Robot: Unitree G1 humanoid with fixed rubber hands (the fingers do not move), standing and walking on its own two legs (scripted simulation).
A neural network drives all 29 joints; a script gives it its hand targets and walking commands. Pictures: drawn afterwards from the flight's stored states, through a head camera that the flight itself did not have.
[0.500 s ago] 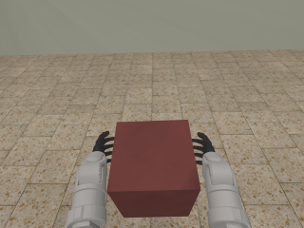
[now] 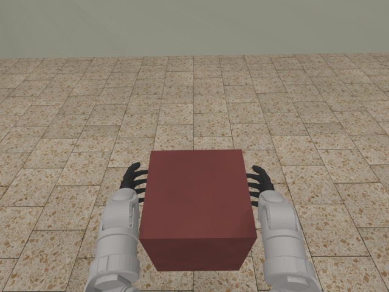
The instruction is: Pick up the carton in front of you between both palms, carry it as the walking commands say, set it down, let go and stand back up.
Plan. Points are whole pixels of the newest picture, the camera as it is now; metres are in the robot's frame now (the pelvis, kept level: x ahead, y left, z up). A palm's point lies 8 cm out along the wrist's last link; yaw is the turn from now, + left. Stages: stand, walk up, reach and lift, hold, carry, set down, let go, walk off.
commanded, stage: set down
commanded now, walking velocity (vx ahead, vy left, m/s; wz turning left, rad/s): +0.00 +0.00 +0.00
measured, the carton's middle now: (197, 213) +0.30 +0.00 -0.05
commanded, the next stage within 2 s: none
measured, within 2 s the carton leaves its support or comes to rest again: neither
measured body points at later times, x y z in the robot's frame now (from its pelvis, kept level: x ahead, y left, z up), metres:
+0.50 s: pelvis -0.04 +0.00 -0.08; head +0.17 -0.03 +0.31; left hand +0.35 +0.13 -0.16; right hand +0.35 -0.18 -0.18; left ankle -0.01 +0.13 -0.74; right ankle +0.04 -0.12 -0.74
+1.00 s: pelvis -0.07 -0.01 -0.22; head +0.18 -0.04 +0.15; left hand +0.39 +0.12 -0.30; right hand +0.39 -0.18 -0.32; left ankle -0.01 +0.13 -0.74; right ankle +0.04 -0.12 -0.74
